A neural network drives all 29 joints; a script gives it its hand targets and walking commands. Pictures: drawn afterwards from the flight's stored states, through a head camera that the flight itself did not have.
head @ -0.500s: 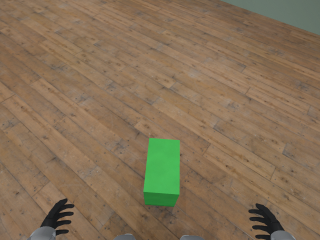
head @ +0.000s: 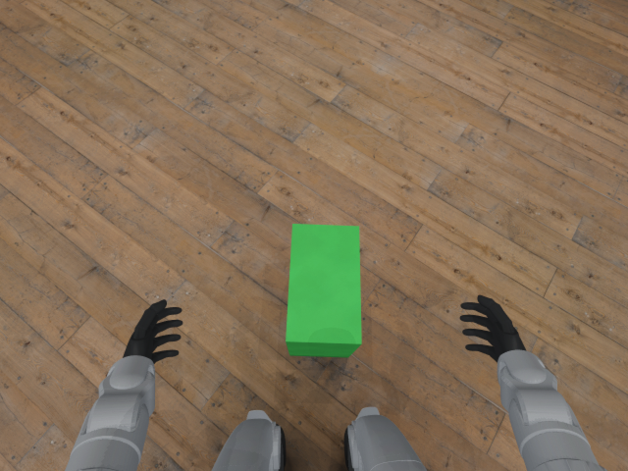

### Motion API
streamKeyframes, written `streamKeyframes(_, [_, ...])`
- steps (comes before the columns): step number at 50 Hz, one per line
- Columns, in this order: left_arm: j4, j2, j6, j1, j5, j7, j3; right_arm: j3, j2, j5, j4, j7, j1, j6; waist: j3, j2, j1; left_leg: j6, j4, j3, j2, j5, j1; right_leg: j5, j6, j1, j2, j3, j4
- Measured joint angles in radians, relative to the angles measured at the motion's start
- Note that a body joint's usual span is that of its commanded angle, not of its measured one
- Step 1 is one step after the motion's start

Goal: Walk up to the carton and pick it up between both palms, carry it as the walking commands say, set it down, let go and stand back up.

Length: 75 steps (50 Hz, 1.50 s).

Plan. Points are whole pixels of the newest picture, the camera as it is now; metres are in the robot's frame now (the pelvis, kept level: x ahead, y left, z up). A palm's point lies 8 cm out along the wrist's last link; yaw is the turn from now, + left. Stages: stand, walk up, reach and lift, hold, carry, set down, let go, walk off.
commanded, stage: reach and lift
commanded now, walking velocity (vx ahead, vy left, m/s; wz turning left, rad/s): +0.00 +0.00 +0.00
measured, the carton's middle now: (322, 295) +0.47 -0.06 -0.59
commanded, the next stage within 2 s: none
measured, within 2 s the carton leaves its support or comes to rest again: neither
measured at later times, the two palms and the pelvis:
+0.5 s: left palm (200, 282) +0.39 +0.16 -0.15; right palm (451, 283) +0.36 -0.23 -0.14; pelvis -0.09 -0.01 -0.05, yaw +0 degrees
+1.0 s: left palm (234, 261) +0.46 +0.13 -0.24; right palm (414, 258) +0.44 -0.21 -0.23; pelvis -0.08 -0.01 -0.07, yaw +0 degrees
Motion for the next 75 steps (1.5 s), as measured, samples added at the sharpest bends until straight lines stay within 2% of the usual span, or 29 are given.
streamKeyframes(7, [0.017,-0.039,-0.003,-0.146,0.003,0.033,0.013,-0.043,0.001,0.041,0.064,0.011,-0.151,-0.007,-0.039,-0.004,0.002,0.004,0.055,-0.001,-0.003,0.024,-0.205,0.014,0.000,-0.205,-0.001,-0.002,0.061])
streamKeyframes(14, [0.056,-0.031,0.061,-0.383,0.016,0.044,0.076,-0.078,-0.002,0.061,0.047,-0.006,-0.367,0.070,0.030,-0.016,0.003,-0.001,0.105,0.001,0.010,0.062,-0.340,0.057,-0.003,-0.346,0.012,-0.001,0.114])
streamKeyframes(19, [0.106,0.002,0.097,-0.577,0.003,0.045,0.088,-0.079,-0.013,0.080,0.084,-0.025,-0.550,0.105,0.069,-0.018,0.005,-0.004,0.123,-0.006,0.010,0.095,-0.425,0.086,-0.007,-0.430,0.013,-0.007,0.136])
streamKeyframes(22, [0.134,0.023,0.097,-0.669,-0.016,0.046,0.083,-0.099,0.014,0.060,0.109,-0.037,-0.635,0.105,0.076,-0.017,-0.003,-0.007,0.133,-0.013,0.007,0.108,-0.467,0.095,-0.010,-0.472,0.011,-0.014,0.148])
streamKeyframes(32, [0.299,0.004,0.063,-0.958,0.035,0.081,0.151,-0.166,0.044,-0.008,0.225,-0.069,-0.918,0.070,0.105,-0.016,0.000,-0.009,0.168,-0.005,0.004,0.120,-0.595,0.103,-0.007,-0.605,0.009,-0.007,0.193])
streamKeyframes(39, [0.244,-0.023,0.012,-1.048,0.070,0.100,0.168,-0.225,0.065,-0.050,0.213,-0.093,-1.039,0.021,0.177,-0.012,-0.007,-0.006,0.188,-0.001,-0.001,0.104,-0.634,0.085,-0.005,-0.644,0.004,-0.003,0.216])
streamKeyframes(43, [0.215,-0.043,-0.004,-1.072,0.105,0.109,0.184,-0.237,0.053,-0.056,0.197,-0.087,-1.048,0.003,0.222,-0.009,0.003,-0.004,0.204,0.002,0.000,0.086,-0.642,0.069,-0.003,-0.652,0.006,0.000,0.229])
streamKeyframes(46, [0.122,-0.037,-0.010,-1.082,0.074,0.119,0.173,-0.213,0.039,-0.022,0.100,-0.094,-1.054,-0.010,0.378,-0.012,0.006,-0.004,0.221,0.000,0.000,0.069,-0.566,0.055,-0.003,-0.576,0.009,0.002,0.243])
streamKeyframes(49, [0.077,-0.018,-0.010,-1.091,0.070,0.119,0.166,-0.191,0.024,-0.008,0.056,-0.098,-1.067,-0.002,0.492,-0.021,0.006,-0.005,0.249,0.000,-0.002,0.047,-0.525,0.034,-0.003,-0.537,0.011,0.006,0.272])
streamKeyframes(52, [0.033,-0.001,-0.001,-1.052,0.022,0.125,0.145,-0.168,0.030,0.030,0.038,-0.113,-1.045,0.010,0.486,-0.019,-0.004,-0.007,0.287,-0.009,-0.007,0.037,-0.574,0.026,-0.003,-0.585,0.009,0.000,0.312])
streamKeyframes(54, [0.008,0.007,0.013,-1.041,-0.008,0.135,0.124,-0.153,0.026,0.069,0.006,-0.126,-1.030,0.020,0.484,-0.016,-0.001,-0.010,0.327,-0.018,-0.009,0.036,-0.605,0.035,0.000,-0.618,0.013,-0.003,0.352])
streamKeyframes(58, [0.121,0.028,0.018,-1.098,-0.021,0.138,0.109,-0.152,0.001,0.060,0.113,-0.123,-1.090,0.019,0.459,0.006,-0.001,-0.014,0.420,-0.030,-0.014,-0.008,-0.676,-0.021,-0.003,-0.673,0.014,-0.013,0.429])
streamKeyframes(61, [0.159,0.051,0.001,-1.158,-0.027,0.139,0.110,-0.126,-0.015,0.074,0.129,-0.131,-1.144,0.011,0.485,0.001,-0.001,-0.013,0.500,-0.022,-0.012,-0.025,-0.717,-0.034,0.000,-0.719,0.019,-0.006,0.511])
streamKeyframes(63, [0.223,0.066,-0.005,-1.193,-0.033,0.138,0.106,-0.123,-0.016,0.067,0.196,-0.130,-1.183,0.004,0.461,-0.004,-0.006,-0.013,0.557,-0.017,-0.012,-0.034,-0.778,-0.048,0.003,-0.781,0.020,-0.002,0.570])
streamKeyframes(67, [0.269,0.078,0.002,-1.272,-0.031,0.143,0.118,-0.111,-0.033,0.097,0.252,-0.142,-1.252,0.024,0.486,-0.017,-0.001,-0.011,0.670,-0.009,-0.009,-0.052,-0.861,-0.064,0.007,-0.866,0.027,0.003,0.684])
streamKeyframes(70, [0.306,0.086,0.019,-1.312,-0.053,0.162,0.077,-0.095,-0.051,0.115,0.269,-0.158,-1.282,0.039,0.482,-0.008,0.007,-0.010,0.759,-0.007,-0.013,-0.063,-0.939,-0.078,0.011,-0.942,0.026,0.003,0.774])
streamKeyframes(75, [0.349,0.113,0.048,-1.353,-0.118,0.179,0.048,-0.077,-0.068,0.118,0.335,-0.166,-1.334,0.057,0.481,-0.002,0.002,-0.009,0.885,-0.003,-0.021,-0.076,-1.052,-0.099,0.016,-1.050,0.023,0.003,0.903])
